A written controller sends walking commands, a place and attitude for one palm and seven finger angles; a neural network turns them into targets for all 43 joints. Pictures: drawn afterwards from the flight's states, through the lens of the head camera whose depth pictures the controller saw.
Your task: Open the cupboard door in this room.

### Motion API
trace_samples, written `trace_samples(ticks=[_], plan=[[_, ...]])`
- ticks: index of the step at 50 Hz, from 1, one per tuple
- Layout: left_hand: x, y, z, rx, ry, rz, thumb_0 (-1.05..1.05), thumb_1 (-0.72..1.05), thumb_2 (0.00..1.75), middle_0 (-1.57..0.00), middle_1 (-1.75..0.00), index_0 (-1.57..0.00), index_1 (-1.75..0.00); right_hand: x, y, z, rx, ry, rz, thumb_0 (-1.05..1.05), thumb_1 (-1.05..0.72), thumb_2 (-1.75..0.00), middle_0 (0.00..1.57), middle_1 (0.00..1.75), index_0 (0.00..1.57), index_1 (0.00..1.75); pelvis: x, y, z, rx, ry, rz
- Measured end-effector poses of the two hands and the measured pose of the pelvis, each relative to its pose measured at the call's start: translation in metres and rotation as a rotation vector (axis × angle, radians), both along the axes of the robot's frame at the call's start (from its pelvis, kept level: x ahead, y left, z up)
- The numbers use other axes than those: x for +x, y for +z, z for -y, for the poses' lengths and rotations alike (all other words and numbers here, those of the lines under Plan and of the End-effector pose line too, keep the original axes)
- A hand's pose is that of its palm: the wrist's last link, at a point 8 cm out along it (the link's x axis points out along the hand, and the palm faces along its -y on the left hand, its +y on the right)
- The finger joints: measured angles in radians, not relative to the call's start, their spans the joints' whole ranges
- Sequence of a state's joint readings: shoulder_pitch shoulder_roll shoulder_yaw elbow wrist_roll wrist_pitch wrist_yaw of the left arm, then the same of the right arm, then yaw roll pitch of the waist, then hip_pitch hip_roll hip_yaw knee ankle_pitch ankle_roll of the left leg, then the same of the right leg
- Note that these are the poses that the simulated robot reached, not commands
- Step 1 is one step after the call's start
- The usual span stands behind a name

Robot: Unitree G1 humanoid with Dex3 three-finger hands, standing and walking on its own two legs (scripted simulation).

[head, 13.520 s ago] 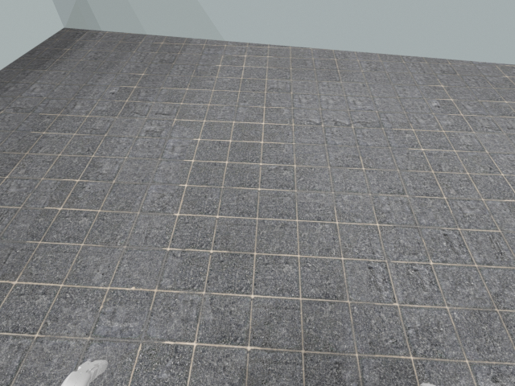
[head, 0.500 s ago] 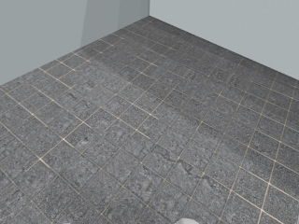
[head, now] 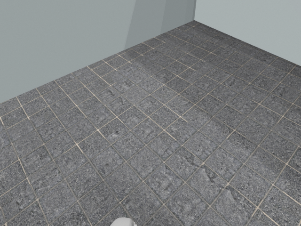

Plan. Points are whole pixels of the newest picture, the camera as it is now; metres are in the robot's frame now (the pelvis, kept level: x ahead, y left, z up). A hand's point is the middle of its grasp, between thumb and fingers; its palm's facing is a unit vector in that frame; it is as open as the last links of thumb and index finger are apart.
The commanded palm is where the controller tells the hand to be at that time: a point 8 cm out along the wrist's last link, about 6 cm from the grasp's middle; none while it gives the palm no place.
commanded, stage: turn or walk to find it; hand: left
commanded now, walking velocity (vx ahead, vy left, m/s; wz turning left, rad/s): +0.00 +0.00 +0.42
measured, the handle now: out of the picture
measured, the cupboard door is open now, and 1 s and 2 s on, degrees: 0 0 0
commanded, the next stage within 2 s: none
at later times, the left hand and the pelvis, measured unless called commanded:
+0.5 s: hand out of the picture -0.03 +0.28 -0.17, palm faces +0.26 -0.94 -0.24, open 7.4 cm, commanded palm none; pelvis -0.04 +0.06 +0.00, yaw +11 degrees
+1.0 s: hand out of the picture -0.05 +0.20 -0.14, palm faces +0.41 -0.87 -0.28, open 7.4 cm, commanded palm none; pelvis -0.07 -0.01 +0.00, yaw +25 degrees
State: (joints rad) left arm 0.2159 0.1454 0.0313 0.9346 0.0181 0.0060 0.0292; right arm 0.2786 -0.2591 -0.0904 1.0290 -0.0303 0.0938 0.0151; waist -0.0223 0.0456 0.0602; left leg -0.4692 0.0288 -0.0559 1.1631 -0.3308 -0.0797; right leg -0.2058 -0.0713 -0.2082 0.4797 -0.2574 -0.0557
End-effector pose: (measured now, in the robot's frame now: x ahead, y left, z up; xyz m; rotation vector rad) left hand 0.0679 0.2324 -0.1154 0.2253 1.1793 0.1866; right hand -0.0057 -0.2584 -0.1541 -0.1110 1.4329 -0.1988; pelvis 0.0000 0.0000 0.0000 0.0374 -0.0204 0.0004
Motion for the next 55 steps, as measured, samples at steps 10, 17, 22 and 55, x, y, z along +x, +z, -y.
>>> trace_samples(ticks=[10,17,22,55], plan=[[-0.095,-0.027,-0.044,-0.030,0.167,-0.138,0.00,0.91,0.90,-0.21,-0.30,-0.20,-0.30,0.080,0.012,-0.037,-0.046,0.201,0.141,0.01,-0.91,-0.90,0.19,0.30,0.20,0.30,-0.019,-0.008,-0.028,-0.027,0.096,-0.009],[-0.136,-0.043,-0.081,-0.052,0.252,-0.199,0.01,0.91,0.90,-0.20,-0.30,-0.20,-0.29,0.117,0.030,-0.086,-0.062,0.309,0.282,0.00,-0.91,-0.90,0.19,0.30,0.20,0.30,-0.031,-0.011,-0.054,-0.047,0.142,0.007],[-0.129,-0.031,-0.092,-0.056,0.267,-0.133,0.01,0.91,0.90,-0.20,-0.30,-0.20,-0.29,0.114,0.037,-0.104,-0.049,0.342,0.281,0.00,-0.90,-0.90,0.20,0.30,0.20,0.30,-0.037,-0.001,-0.063,-0.061,0.181,0.007],[-0.190,-0.004,0.002,-0.008,0.487,-0.008,0.00,0.91,0.90,-0.21,-0.30,-0.20,-0.30,0.061,0.002,-0.026,0.001,0.500,0.028,0.01,-0.91,-0.90,0.19,0.30,0.20,0.30,-0.073,-0.001,0.008,-0.002,0.490,0.000]])
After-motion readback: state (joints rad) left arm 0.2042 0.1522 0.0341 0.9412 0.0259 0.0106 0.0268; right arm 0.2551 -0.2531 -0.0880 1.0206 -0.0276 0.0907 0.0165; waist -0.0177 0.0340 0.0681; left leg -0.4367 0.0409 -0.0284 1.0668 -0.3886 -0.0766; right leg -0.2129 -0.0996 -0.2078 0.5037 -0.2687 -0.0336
